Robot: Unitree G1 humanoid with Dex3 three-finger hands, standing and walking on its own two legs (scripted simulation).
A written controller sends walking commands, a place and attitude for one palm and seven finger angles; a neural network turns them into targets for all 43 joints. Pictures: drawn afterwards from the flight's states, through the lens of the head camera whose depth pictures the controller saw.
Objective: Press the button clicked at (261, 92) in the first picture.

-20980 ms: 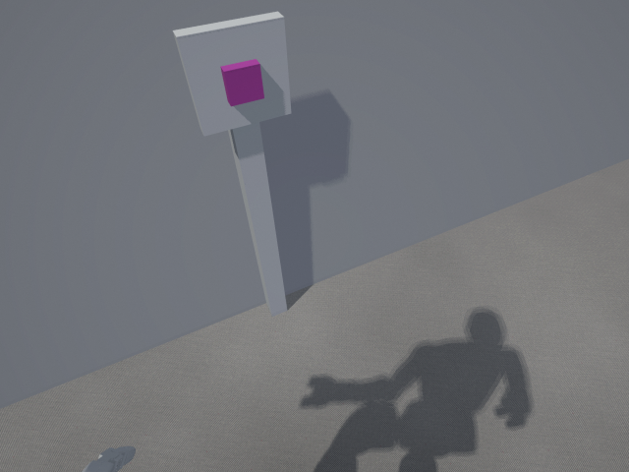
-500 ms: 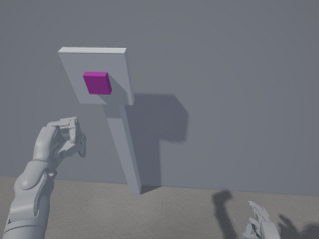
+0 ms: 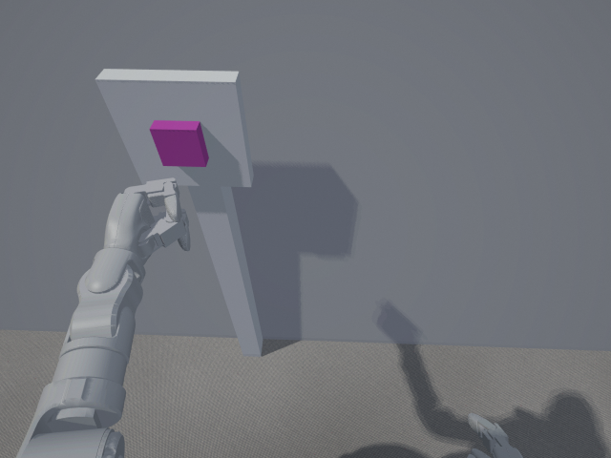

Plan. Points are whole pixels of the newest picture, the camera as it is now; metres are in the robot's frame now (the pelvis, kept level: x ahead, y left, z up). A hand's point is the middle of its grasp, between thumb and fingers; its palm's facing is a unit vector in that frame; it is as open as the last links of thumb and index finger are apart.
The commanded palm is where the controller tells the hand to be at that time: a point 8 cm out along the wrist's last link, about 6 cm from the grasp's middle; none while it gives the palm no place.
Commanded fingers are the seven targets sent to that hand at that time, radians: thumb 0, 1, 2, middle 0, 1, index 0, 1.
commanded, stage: aim a knuckle at the button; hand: left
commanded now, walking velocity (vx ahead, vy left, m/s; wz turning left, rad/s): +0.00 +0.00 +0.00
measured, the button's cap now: (181, 142) +0.51 +0.21 +0.14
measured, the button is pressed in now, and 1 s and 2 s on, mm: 0 0 11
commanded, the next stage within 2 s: press the button with the knuckle in 0.86 s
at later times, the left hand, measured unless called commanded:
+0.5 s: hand (187, 209) +0.41 +0.18 +0.11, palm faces +0.04 -1.00 -0.02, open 3.1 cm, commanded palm +0.38 +0.23 +0.11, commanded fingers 0.00 0.90 0.90 -1.30 -1.50 -1.30 -1.50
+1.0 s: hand (189, 209) +0.40 +0.17 +0.12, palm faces +0.01 -1.00 -0.01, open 3.1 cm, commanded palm +0.38 +0.23 +0.12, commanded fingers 0.00 0.90 0.90 -1.30 -1.50 -1.30 -1.50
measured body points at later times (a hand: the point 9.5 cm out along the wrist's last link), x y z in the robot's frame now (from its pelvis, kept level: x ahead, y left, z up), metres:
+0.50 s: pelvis +0.01 -0.01 +0.00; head +0.03 -0.02 +0.45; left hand +0.40 +0.23 +0.11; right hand +0.08 -0.27 -0.12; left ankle +0.02 +0.10 -0.73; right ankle -0.02 -0.11 -0.73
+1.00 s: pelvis +0.00 -0.01 +0.00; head +0.02 -0.02 +0.45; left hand +0.40 +0.23 +0.12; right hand +0.12 -0.27 -0.11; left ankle +0.02 +0.10 -0.73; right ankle -0.02 -0.11 -0.73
